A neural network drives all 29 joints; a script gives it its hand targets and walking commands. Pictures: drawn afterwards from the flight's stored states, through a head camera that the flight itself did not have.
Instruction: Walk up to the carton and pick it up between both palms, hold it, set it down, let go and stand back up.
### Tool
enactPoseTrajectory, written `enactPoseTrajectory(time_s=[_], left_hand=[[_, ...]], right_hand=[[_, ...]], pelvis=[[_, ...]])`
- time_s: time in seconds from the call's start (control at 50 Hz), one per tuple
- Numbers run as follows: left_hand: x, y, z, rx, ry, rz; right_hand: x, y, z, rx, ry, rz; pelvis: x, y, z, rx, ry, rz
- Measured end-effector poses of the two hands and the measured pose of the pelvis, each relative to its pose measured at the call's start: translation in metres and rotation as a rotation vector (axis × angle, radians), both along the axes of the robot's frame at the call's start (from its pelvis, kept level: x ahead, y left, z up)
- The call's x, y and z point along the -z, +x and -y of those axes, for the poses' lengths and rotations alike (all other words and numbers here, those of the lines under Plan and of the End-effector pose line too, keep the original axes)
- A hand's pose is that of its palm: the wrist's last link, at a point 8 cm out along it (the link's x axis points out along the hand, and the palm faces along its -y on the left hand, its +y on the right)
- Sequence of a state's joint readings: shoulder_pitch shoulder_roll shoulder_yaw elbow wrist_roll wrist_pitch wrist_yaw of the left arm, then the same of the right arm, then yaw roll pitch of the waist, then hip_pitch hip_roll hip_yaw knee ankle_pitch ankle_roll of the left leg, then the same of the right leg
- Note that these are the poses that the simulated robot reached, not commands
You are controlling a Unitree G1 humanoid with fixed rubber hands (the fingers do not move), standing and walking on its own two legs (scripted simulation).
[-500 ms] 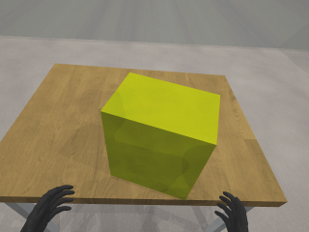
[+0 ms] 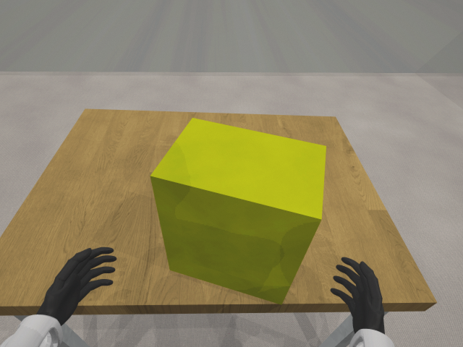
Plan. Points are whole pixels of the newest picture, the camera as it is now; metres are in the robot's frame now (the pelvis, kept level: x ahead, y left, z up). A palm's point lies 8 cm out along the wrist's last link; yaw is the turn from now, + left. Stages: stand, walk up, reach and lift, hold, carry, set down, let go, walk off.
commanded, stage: reach and lift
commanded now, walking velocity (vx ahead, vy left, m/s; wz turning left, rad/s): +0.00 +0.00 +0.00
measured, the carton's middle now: (238, 215) +0.37 +0.00 +0.03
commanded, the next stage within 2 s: none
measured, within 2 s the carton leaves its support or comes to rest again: neither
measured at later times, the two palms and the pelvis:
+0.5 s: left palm (76, 238) +0.25 +0.26 +0.10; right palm (385, 275) +0.22 -0.21 +0.09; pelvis +0.01 -0.02 +0.00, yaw -1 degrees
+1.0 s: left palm (84, 180) +0.32 +0.25 +0.15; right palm (394, 234) +0.26 -0.22 +0.14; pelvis -0.01 +0.00 +0.00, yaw -2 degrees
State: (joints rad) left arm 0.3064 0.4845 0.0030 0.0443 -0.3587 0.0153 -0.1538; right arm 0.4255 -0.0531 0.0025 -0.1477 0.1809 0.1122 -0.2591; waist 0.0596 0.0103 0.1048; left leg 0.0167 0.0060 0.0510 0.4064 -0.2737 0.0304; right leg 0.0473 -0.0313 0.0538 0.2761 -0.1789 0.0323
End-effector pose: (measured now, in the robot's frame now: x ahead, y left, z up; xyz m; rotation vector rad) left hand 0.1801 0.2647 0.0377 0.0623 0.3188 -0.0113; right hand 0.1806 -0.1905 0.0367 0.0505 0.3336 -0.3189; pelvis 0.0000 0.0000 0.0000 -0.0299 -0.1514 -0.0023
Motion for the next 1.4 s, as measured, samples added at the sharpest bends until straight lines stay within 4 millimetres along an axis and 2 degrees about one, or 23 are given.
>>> enactPoseTrajectory(time_s=[0.52,0.76,0.92,1.12,1.4], left_hand=[[-0.061,0.075,0.009,0.006,0.03,0.037],[-0.092,0.115,0.014,0.026,-0.003,0.076],[-0.11,0.133,0.01,0.016,-0.028,0.102],[-0.131,0.157,0.014,0.025,-0.024,0.092],[-0.162,0.191,0.019,0.022,-0.032,0.106]], right_hand=[[-0.055,0.045,0.023,-0.042,-0.017,0.053],[-0.08,0.054,0.027,-0.053,-0.03,0.09],[-0.101,0.073,0.023,-0.058,-0.03,0.13],[-0.118,0.095,0.029,-0.036,-0.007,0.156],[-0.142,0.127,0.031,-0.047,0.005,0.169]], pelvis=[[-0.002,0.013,0.016,0.015,0.01,-0.046],[-0.002,0.005,0.013,0.038,0.014,-0.05],[-0.001,-0.001,0.008,0.038,0.012,-0.046],[0.0,-0.011,-0.001,0.03,0.006,-0.046],[-0.002,-0.021,0.002,0.012,0.007,-0.074]])
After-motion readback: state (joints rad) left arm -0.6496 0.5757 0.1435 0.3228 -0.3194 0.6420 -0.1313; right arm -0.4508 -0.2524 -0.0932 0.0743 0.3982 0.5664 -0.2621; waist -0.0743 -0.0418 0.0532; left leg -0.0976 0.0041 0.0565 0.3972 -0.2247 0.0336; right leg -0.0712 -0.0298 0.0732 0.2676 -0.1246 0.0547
